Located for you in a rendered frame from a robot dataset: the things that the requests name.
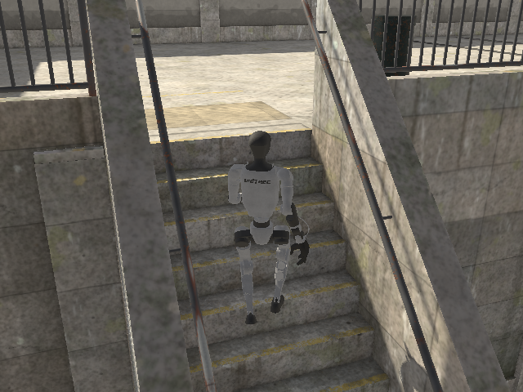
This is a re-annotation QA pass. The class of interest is left robot shin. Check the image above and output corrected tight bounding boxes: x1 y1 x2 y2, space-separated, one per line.
240 261 254 315

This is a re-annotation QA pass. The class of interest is robot right foot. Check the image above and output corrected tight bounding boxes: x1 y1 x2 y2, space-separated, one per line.
270 295 284 314

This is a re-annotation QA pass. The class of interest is left robot upper arm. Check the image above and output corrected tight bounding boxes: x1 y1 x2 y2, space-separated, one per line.
228 164 244 204

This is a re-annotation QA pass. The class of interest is robot right forearm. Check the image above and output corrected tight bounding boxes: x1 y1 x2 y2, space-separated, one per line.
286 203 306 244

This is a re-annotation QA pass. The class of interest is right robot hand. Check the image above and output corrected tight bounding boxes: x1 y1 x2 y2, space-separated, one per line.
290 240 310 265

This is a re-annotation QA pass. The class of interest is right robot upper arm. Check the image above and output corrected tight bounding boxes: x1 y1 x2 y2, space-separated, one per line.
276 167 293 216

